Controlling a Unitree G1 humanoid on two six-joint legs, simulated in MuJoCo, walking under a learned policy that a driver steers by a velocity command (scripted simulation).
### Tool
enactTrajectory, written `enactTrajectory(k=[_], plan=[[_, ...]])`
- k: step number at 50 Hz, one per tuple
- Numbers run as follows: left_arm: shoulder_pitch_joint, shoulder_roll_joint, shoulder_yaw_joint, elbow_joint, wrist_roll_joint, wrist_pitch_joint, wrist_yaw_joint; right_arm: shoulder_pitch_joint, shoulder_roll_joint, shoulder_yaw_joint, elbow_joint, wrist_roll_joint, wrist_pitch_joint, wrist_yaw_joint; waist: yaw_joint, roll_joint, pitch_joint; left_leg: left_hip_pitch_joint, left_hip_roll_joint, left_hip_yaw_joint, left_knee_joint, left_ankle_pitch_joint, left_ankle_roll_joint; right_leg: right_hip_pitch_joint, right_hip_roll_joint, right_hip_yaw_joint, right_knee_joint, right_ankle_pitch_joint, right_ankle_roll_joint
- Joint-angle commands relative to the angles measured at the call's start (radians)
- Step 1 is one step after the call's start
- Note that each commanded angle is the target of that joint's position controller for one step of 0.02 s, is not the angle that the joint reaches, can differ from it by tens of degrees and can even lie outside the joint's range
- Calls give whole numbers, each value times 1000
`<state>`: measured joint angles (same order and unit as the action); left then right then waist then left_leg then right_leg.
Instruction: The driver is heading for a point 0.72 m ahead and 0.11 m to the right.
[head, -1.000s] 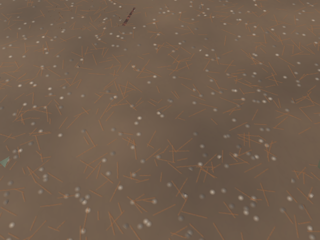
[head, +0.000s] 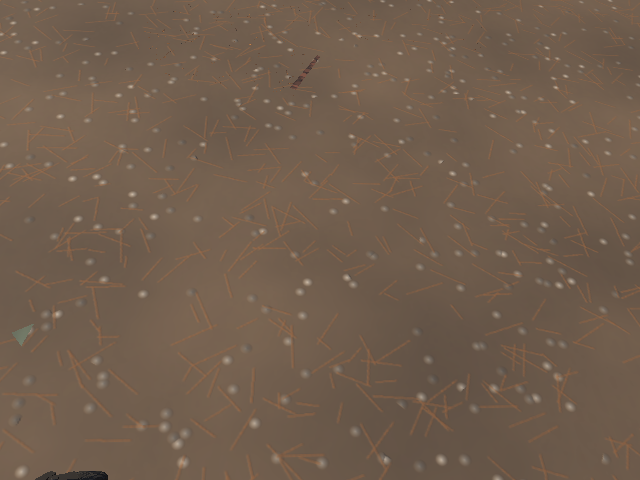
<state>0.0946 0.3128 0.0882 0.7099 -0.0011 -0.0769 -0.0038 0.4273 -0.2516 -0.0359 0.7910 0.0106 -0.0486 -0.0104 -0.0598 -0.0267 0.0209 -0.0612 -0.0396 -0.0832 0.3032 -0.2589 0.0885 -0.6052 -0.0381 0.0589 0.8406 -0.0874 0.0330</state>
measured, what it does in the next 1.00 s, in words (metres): walks ahead, turning right: right foot, then left foot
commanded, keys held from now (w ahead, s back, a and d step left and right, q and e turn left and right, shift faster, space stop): w+q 0.12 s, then w+e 0.78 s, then no key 0.10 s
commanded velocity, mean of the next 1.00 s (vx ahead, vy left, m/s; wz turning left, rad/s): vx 0.46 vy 0.00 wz -0.18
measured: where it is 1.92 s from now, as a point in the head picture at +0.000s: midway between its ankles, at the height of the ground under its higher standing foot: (301, 369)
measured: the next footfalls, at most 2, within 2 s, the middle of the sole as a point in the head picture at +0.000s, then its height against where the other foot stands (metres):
right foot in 0.26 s outside the picture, level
left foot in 0.72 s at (232, 431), level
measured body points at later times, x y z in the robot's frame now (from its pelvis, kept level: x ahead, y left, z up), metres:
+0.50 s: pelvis +0.29 -0.04 -0.01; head +0.32 -0.03 +0.44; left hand +0.33 +0.24 -0.13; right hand +0.46 -0.29 -0.10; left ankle +0.32 +0.12 -0.69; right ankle +0.29 -0.13 -0.75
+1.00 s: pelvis +0.56 +0.01 -0.01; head +0.59 +0.01 +0.44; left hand +0.80 +0.23 -0.10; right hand +0.53 -0.28 -0.12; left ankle +0.55 +0.12 -0.75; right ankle +0.61 -0.16 -0.68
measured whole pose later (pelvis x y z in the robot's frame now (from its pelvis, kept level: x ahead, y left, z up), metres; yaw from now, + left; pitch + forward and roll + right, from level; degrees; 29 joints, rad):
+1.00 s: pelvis +0.56 +0.01 -0.01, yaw -16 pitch +1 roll +1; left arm 0.17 0.33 0.07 0.67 -0.01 -0.02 -0.01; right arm 0.32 -0.28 -0.06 0.78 -0.01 -0.09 0.00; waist -0.06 -0.05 0.05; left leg -0.10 -0.02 0.10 0.30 -0.21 0.03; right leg -0.64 -0.07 0.06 0.94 -0.20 0.02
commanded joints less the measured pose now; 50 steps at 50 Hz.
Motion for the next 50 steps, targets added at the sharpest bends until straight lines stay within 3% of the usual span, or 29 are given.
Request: enactTrajectory(k=[1, 6, 9, 11, 12, 13, 14, 15, 16, 17, 18, 19, 20, 23, 26, 29, 31, 33, 35, 36, 37, 38, 39, 40, 41, 42, 45, 48, 50], plan=[[-168, 37, 4, -101, -4, -26, -10, 15, -191, -53, -51, 4, -8, -19, -13, 126, 44, 37, 189, -197, -125, 170, 100, -106, 26, -8, -159, 122, 28], [-296, 31, -9, -147, -14, -44, -37, 82, -192, -59, -27, 16, 5, -25, -56, 139, 82, 45, 209, -247, -75, 208, 107, -75, 49, -12, -305, 135, 24], [-260, 44, -10, -130, -17, -57, -52, 74, -189, -60, -16, 10, 10, -28, -40, 170, 79, 76, 245, -222, -61, 304, 91, 12, 44, -43, -354, 149, -13], [-186, 82, 5, -112, -17, -56, -46, 55, -201, -64, -19, 5, 11, -25, 3, 206, 38, 123, 243, -183, 31, 621, 67, 115, 74, -87, -358, 58, -61], [-86, 114, 21, -85, -14, -54, -37, 49, -201, -63, -20, 3, 14, -24, 57, 208, -41, 138, 214, -143, 163, 846, 50, 249, 107, -123, -374, 46, -98], [68, 143, 32, -51, -10, -49, -28, 30, -193, -57, -30, -4, 16, -23, 136, 199, -155, 57, 179, -108, 352, 904, 23, 486, 70, -92, -355, 78, -148], [249, 201, 38, -26, 6, -44, -25, 63, -130, -33, -47, -33, 13, -22, 172, 40, -333, -174, 110, -99, 666, 548, -4, 833, -135, 188, -293, 55, -247], [310, 224, 45, 25, -2, -42, -43, 192, -44, -11, -45, -6, -1, -11, 95, -299, -436, -509, -68, -75, 982, -281, -72, 1071, -337, 711, -468, -212, -399], [267, 127, 19, 21, -32, -43, -47, 84, -152, -25, -54, 8, -18, -7, 133, -177, -301, -623, -1, -107, 1051, -270, -59, 987, -296, 747, -562, -348, -356], [191, 98, 10, 10, -31, -37, -40, -63, -194, -38, -90, 23, -34, -2, 138, -88, -138, -661, 45, -75, 1027, -176, -52, 829, -259, 578, -572, -282, -320], [152, 100, 6, 1, -17, -30, -36, -138, -182, -32, -106, 12, -52, 0, 120, 16, -70, -630, 77, -52, 977, -114, -50, 689, -214, 476, -591, -144, -305], [132, 95, 4, -4, -6, -26, -33, -162, -173, -36, -115, -6, -63, 3, 93, 35, -36, -608, 101, -41, 914, -77, -57, 607, -178, 413, -605, -44, -304], [128, 88, -1, -6, 5, -26, -28, -149, -160, -35, -119, -13, -66, 7, 65, 4, -43, -565, 119, -42, 872, -54, -64, 561, -153, 379, -623, 13, -306], [140, 87, -2, 2, -17, -24, -14, -152, -121, -24, -134, -26, -57, 9, 39, -41, -25, -534, 130, -5, 706, -67, -108, 460, -128, 305, -666, 68, -326], [165, 133, 12, 9, -24, -15, 4, -288, -84, -4, -181, -29, -57, 11, 74, -39, 20, -478, 107, 28, 468, 96, -141, 342, -82, 226, -683, 54, -295], [230, 152, 19, 22, -30, 1, 12, -391, -91, -3, -206, -16, -67, 20, 117, -41, 10, -367, 53, 30, 297, 302, -157, 307, -61, 214, -651, 37, -251], [261, 149, 19, 29, -39, 10, 16, -412, -116, -13, -218, -6, -69, 23, 116, -48, -3, -327, 45, 2, 239, 314, -153, 345, -79, 258, -606, -19, -226], [265, 147, 20, 27, -36, 17, 18, -400, -146, -28, -222, 0, -73, 22, 94, -63, -12, -286, 49, -10, 207, 254, -132, 391, -101, 311, -542, -50, -201], [255, 119, 12, 18, -28, 24, 17, -289, -176, -49, -197, -2, -77, 15, 26, -69, -53, -121, 57, 9, 155, 191, -87, 375, -63, 308, -414, -18, -161], [251, 65, -8, 3, -15, 22, 12, -163, -219, -66, -185, -15, -79, 8, -36, -17, -157, 74, 163, -78, 155, 135, -32, 308, -6, 254, -195, -67, -127], [350, -22, -34, -21, -16, 13, 12, -48, -305, -86, -170, -32, -67, 3, -26, 230, -316, 395, 396, -418, 118, 5, 86, 47, 124, 113, 145, -389, -64], [394, 26, -32, -37, -44, 8, 13, -14, -285, -85, -142, -22, -57, 16, -6, 384, -337, 413, 488, -738, 9, -243, 160, -144, 90, 92, 358, -521, -51], [330, 110, -9, -23, -52, 15, 16, -76, -199, -64, -158, -17, -56, 17, -18, 232, -197, 298, 438, -628, -21, -310, 125, -191, 37, 113, 440, -427, -46], [255, 125, -3, -33, -41, 22, 16, -125, -161, -52, -160, -17, -52, 16, -15, 156, -107, 185, 394, -458, -22, -192, 94, -182, 5, 79, 441, -344, -42], [223, 115, -2, -40, -30, 26, 14, -169, -135, -43, -155, -22, -51, 18, 7, 122, -55, 87, 347, -341, -41, -58, 84, -149, -23, 71, 402, -285, -35], [210, 102, 2, -46, -27, 32, 10, -195, -117, -38, -148, -27, -52, 17, 27, 140, -23, 24, 314, -257, -65, 27, 77, -118, -49, 69, 363, -247, -33], [188, 49, -7, -64, -29, 50, -2, -199, -125, -46, -124, -20, -67, 15, 44, 140, -1, -43, 292, -109, -126, 172, 89, -81, -71, 43, 305, -185, -23], [128, 18, -20, -95, -8, 50, -3, -199, -161, -58, -93, -19, -67, 13, 54, 94, 19, -55, 291, 2, -111, 532, 113, -66, -49, 30, 125, -122, -5], [89, -3, -33, -100, -3, 40, -14, -213, -180, -60, -81, -12, -56, 8, 47, 96, 3, -75, 257, 94, -97, 632, 98, 22, -30, -13, -43, 0, -9]])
